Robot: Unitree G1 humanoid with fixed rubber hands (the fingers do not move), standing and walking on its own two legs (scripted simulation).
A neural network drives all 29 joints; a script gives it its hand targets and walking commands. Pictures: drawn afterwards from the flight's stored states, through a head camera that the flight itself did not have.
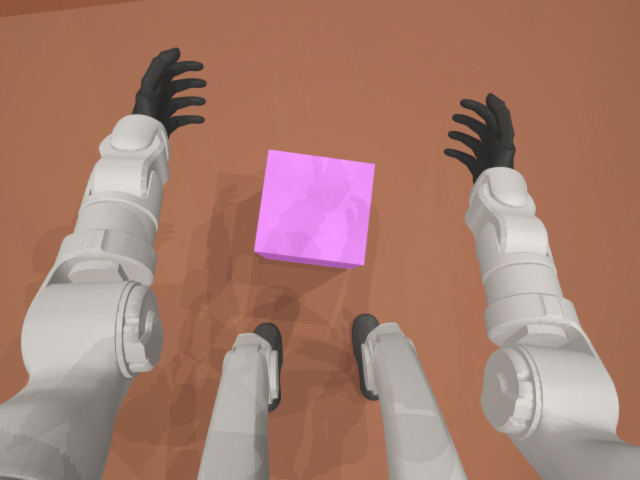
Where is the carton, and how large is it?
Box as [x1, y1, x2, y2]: [254, 150, 374, 268]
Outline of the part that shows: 268,150 254,251 266,258 344,268 362,265 364,259 374,164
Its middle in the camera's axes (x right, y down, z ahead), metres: -0.02 -0.05 +0.87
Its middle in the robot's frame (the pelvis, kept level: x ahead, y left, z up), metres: +0.47 -0.02 -0.51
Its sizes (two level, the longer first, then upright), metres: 0.210 0.200 0.250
